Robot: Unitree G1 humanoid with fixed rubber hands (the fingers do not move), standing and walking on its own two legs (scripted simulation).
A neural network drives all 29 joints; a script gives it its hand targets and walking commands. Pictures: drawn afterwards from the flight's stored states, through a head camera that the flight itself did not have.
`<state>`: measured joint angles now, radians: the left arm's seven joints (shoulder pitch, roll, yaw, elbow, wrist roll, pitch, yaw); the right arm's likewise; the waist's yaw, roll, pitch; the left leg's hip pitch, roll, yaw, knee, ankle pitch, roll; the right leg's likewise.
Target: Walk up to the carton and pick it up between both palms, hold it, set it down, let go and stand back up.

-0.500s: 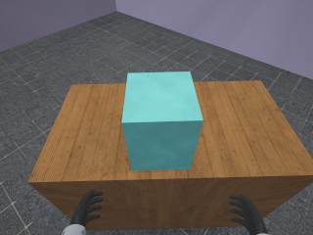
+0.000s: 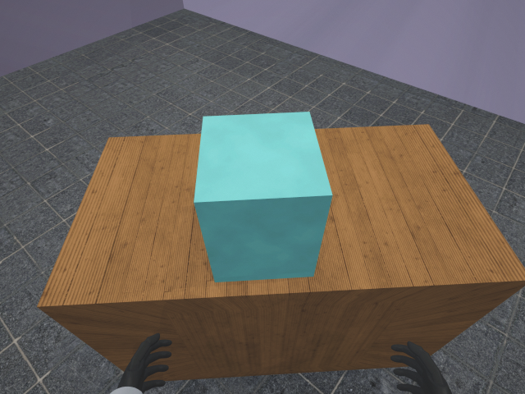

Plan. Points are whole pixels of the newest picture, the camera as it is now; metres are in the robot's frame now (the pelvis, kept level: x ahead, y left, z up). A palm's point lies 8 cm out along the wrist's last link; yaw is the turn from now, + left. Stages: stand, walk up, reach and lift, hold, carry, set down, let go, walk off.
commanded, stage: let go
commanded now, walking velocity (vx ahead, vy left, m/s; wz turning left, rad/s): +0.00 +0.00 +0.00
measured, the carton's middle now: (260, 199) +0.46 +0.04 +0.00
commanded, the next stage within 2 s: stand in 0.52 s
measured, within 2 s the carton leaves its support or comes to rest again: neither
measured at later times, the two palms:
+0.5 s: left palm (135, 388) +0.15 +0.23 -0.08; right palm out of the picture +0.15 -0.23 -0.08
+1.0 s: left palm out of the picture +0.00 +0.25 -0.13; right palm out of the picture +0.03 -0.24 -0.13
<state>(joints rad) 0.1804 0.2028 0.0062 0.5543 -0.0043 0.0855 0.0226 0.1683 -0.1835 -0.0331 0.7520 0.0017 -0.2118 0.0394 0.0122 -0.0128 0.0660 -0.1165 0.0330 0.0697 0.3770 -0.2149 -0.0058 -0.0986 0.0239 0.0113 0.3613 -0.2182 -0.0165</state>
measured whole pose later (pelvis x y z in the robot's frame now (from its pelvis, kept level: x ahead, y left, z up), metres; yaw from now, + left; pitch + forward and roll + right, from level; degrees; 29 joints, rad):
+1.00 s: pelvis +0.00 +0.00 +0.00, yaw +5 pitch -1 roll +0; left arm 0.36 0.20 0.04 0.88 0.03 -0.01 0.02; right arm 0.36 -0.20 -0.03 0.94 -0.03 -0.01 0.00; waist 0.01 0.00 -0.02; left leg -0.20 0.00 -0.01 0.43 -0.21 0.00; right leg -0.14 0.00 -0.07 0.39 -0.24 -0.01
